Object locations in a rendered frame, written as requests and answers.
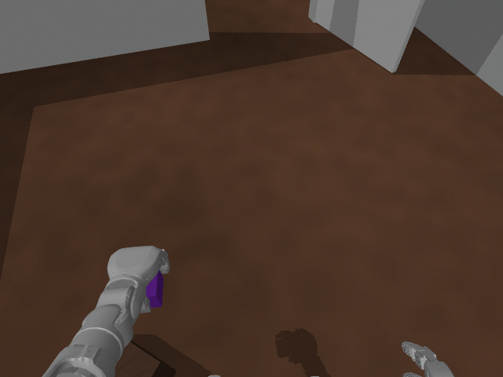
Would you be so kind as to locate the right robot hand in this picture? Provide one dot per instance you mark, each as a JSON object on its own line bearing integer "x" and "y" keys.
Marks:
{"x": 426, "y": 360}

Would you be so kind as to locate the left robot hand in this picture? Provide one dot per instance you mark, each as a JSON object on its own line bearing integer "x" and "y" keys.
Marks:
{"x": 144, "y": 262}

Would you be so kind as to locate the left robot arm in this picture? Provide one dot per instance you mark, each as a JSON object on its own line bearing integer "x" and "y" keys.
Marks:
{"x": 105, "y": 332}

